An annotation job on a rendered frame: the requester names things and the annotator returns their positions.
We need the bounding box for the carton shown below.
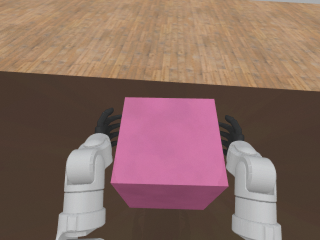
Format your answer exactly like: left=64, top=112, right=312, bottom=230
left=110, top=97, right=229, bottom=210

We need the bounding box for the robot left hand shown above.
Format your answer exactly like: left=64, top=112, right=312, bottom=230
left=94, top=108, right=122, bottom=147

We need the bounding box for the left robot forearm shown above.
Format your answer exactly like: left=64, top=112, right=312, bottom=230
left=55, top=133, right=113, bottom=240

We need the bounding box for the right robot forearm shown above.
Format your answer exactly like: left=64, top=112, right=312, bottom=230
left=226, top=140, right=282, bottom=240

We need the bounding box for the robot right hand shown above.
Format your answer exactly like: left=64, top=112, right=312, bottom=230
left=218, top=115, right=245, bottom=156

